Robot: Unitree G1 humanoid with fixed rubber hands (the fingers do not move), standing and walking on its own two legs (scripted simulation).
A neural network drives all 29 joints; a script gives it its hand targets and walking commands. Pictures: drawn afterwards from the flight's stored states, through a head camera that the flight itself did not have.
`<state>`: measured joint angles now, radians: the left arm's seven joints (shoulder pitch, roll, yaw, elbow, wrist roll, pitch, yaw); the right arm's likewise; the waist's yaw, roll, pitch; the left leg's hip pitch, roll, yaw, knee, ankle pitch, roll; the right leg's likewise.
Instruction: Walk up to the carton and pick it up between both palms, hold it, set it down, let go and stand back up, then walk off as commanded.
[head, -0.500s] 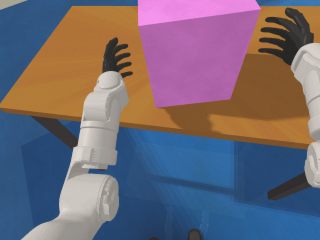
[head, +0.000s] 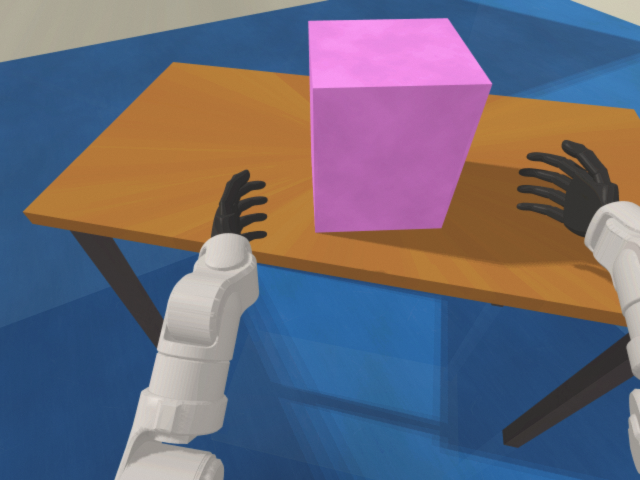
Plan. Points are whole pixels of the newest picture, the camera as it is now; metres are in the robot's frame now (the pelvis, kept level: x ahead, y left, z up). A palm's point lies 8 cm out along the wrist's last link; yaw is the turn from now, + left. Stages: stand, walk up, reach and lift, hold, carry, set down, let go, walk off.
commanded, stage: set down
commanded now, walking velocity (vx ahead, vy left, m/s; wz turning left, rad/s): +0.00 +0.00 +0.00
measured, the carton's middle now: (378, 130) +0.61 -0.03 +0.12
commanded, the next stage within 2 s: none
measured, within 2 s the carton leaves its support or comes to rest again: neither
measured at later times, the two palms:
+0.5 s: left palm (228, 246) +0.35 +0.15 +0.14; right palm (581, 234) +0.39 -0.26 +0.13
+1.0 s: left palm (248, 273) +0.33 +0.13 +0.12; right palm (595, 313) +0.32 -0.27 +0.08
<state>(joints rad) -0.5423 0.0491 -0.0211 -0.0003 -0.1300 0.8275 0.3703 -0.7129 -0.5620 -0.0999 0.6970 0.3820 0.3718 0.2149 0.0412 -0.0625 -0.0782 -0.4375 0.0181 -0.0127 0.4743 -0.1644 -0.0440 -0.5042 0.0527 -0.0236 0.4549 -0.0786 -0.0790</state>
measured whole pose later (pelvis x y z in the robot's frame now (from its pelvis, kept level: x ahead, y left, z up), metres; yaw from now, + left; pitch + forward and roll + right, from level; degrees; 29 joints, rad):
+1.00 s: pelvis +0.06 +0.00 +0.01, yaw -1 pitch +3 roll +0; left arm 0.07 -0.09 -0.09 -0.46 0.04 0.54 0.31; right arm 0.01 -0.57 0.03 0.13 0.47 0.05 0.16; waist -0.04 -0.02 0.04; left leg -0.19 0.04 -0.03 0.34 -0.20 -0.05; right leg -0.26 0.08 -0.01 0.33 -0.12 -0.09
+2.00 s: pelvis +0.05 +0.04 +0.01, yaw -3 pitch -7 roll +0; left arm 0.23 -0.07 -0.18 -0.13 0.03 0.53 0.27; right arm 0.18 -0.52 -0.08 0.30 0.29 0.16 0.24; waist -0.03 0.01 -0.01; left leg -0.01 0.00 0.03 0.38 -0.25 0.01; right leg -0.08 0.04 0.02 0.37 -0.16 -0.03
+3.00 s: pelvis +0.07 +0.04 +0.01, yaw -2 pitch -3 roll -1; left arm 0.34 0.12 -0.07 0.12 -0.01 0.26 0.14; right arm 0.30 -0.31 -0.07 0.36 0.12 0.00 0.17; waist -0.01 0.00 0.03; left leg -0.09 0.00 0.01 0.42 -0.27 0.01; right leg -0.14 0.04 0.00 0.37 -0.18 -0.02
